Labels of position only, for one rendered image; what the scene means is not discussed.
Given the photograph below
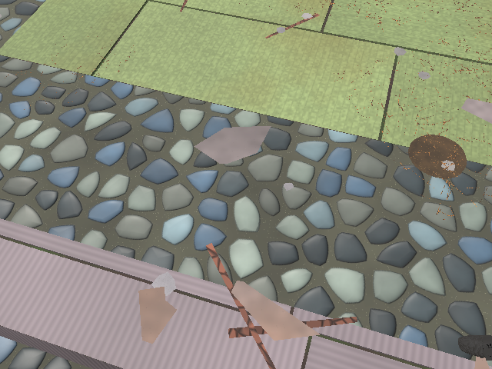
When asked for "right robot hand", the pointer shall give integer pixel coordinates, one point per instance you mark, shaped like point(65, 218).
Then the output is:
point(477, 345)

